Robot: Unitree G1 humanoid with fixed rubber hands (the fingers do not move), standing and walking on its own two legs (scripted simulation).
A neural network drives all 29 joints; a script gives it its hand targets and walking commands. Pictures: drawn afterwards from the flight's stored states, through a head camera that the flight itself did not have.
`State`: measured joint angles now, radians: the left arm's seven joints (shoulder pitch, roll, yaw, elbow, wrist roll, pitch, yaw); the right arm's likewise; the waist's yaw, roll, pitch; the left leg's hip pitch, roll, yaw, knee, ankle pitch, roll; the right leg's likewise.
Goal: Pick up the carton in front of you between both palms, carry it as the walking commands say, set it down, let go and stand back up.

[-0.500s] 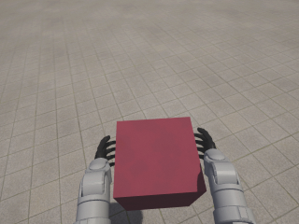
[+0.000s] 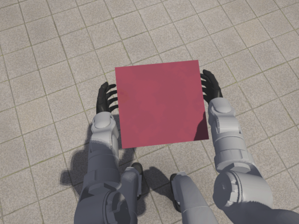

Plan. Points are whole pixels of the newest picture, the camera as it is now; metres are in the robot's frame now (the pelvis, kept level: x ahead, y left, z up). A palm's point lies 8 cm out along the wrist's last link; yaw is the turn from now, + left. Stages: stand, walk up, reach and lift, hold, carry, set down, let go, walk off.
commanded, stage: set down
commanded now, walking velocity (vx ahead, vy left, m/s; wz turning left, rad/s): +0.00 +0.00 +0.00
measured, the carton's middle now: (157, 108) +0.41 -0.01 -0.14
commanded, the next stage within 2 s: none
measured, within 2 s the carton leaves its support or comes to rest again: rests again in 1.84 s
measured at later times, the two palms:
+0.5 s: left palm (112, 108) +0.44 +0.15 -0.22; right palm (195, 98) +0.46 -0.15 -0.21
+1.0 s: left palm (112, 110) +0.48 +0.18 -0.38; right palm (178, 104) +0.49 -0.12 -0.37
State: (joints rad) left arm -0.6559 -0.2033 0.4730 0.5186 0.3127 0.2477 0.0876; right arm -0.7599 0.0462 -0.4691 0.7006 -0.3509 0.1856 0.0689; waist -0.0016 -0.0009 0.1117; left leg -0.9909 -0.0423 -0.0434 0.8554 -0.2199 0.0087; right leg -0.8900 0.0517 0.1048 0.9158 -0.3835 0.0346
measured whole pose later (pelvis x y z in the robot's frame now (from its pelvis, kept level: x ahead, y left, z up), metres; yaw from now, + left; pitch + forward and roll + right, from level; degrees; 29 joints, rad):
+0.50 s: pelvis -0.02 -0.03 -0.13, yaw -1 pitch +43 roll -1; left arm -0.89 -0.04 0.47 0.58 0.27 0.30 0.03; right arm -0.96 0.06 -0.48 0.67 -0.24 0.26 -0.03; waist 0.03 -0.04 -0.15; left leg -1.78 -0.02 -0.07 1.38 -0.36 -0.04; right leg -1.68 0.12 0.06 1.46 -0.54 0.02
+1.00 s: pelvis -0.05 -0.01 -0.26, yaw -5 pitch +46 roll -5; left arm -1.25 0.15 0.45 0.73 0.23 0.34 0.00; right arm -1.24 -0.01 -0.45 0.72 -0.13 0.29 -0.14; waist 0.06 -0.07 0.04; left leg -2.22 -0.03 -0.09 1.83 -0.41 -0.03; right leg -2.08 0.15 0.02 1.90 -0.63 0.06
